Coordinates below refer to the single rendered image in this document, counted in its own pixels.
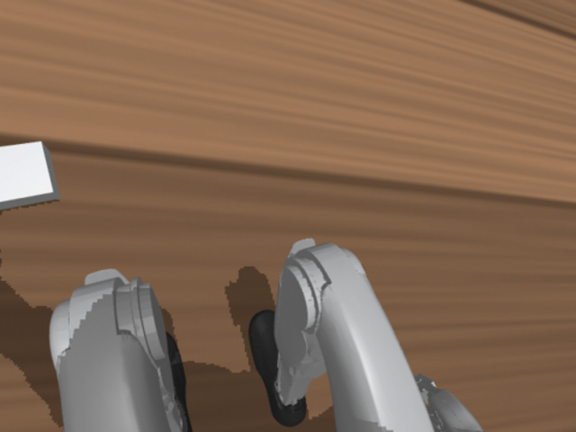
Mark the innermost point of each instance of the right robot hand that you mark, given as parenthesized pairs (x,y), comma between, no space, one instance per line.
(446,412)

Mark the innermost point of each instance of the small box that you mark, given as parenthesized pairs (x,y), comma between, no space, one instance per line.
(26,175)

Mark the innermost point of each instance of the right robot foot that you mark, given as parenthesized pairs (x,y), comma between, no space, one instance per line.
(265,355)

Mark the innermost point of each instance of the left robot foot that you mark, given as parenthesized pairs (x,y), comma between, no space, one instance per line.
(179,381)

